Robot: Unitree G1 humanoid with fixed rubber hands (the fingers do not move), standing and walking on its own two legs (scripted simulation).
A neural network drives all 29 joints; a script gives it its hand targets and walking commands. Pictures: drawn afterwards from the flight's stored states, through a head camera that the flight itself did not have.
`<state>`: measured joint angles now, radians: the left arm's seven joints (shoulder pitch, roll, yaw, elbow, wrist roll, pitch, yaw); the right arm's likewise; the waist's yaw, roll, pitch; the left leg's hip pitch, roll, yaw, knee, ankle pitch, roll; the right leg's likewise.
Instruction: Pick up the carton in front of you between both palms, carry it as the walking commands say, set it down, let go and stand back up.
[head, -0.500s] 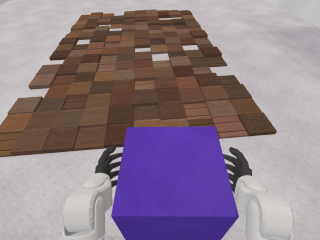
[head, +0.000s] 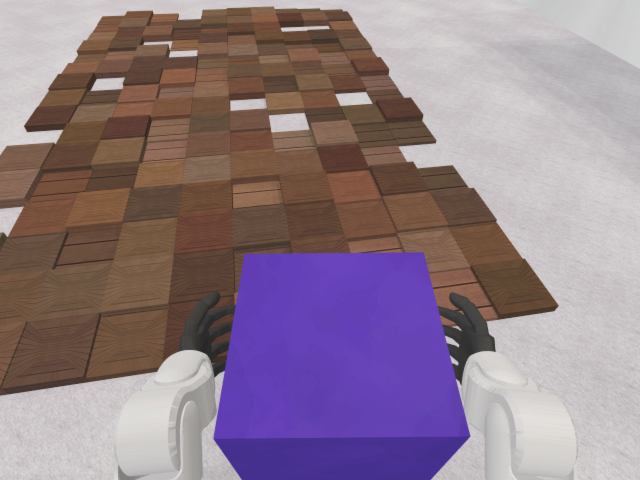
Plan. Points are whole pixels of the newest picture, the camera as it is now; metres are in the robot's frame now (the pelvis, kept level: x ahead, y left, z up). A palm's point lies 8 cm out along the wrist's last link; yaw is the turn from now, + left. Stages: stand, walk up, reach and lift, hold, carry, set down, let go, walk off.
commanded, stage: carry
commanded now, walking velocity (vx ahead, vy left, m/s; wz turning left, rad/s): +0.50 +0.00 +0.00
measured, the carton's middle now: (334, 380) +0.26 +0.00 +0.02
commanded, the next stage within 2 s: none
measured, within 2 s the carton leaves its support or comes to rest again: neither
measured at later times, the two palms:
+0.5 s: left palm (253, 127) +0.63 +0.13 +0.15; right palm (431, 132) +0.64 -0.17 +0.14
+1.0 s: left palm (255, 99) +0.75 +0.14 +0.13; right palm (412, 101) +0.76 -0.16 +0.13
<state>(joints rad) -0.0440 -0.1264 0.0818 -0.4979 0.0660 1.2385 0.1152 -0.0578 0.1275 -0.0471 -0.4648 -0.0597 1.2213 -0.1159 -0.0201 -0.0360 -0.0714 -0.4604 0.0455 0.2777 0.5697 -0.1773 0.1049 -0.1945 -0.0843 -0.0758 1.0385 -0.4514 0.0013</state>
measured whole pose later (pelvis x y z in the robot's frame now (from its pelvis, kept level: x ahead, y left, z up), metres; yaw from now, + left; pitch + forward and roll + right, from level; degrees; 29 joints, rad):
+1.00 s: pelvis +0.41 -0.01 +0.01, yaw +1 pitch +7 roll +0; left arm -0.57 -0.13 0.29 -0.21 0.06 1.21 0.15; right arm -0.57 0.12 -0.28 -0.21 -0.04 1.21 -0.15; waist -0.02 0.00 0.01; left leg -0.30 0.01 0.06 0.57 -0.33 0.01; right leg -0.40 -0.03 -0.18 0.58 -0.24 -0.06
